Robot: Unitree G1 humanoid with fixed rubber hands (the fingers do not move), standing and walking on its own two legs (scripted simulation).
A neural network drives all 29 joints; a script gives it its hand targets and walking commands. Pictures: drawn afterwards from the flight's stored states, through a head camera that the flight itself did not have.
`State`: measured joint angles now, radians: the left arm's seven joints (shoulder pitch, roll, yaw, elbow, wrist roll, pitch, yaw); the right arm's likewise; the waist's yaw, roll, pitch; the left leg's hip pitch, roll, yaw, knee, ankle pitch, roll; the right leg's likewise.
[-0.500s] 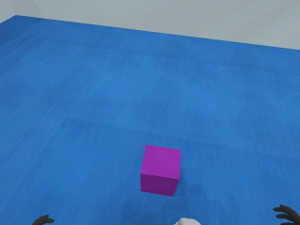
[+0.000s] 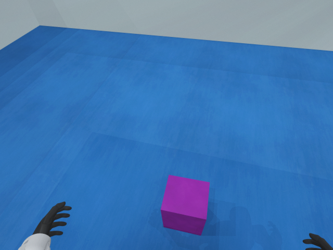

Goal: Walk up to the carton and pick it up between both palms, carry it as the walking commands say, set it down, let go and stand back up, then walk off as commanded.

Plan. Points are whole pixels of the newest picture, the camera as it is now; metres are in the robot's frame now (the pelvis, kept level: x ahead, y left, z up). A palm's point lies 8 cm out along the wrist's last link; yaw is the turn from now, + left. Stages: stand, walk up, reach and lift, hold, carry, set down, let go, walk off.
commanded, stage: walk up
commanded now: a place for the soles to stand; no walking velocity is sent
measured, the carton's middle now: (185, 206) +0.45 -0.05 -0.62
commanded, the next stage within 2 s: reach and lift in 1.94 s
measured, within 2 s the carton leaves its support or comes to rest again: neither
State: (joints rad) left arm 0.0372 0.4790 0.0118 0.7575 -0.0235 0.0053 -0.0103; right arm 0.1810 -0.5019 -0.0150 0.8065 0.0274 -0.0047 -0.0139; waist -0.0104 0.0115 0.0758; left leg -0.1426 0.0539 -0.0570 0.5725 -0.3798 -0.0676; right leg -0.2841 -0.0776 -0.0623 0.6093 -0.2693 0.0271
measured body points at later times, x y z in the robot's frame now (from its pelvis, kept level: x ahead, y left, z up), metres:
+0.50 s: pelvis +0.03 +0.01 +0.00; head +0.04 +0.01 +0.45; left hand +0.13 +0.35 -0.10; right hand +0.09 -0.33 -0.10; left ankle -0.04 +0.17 -0.72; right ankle +0.04 -0.13 -0.73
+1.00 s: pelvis +0.08 +0.04 +0.01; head +0.10 +0.03 +0.46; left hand +0.29 +0.33 -0.09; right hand +0.14 -0.32 -0.08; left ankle +0.07 +0.16 -0.73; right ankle +0.05 -0.11 -0.73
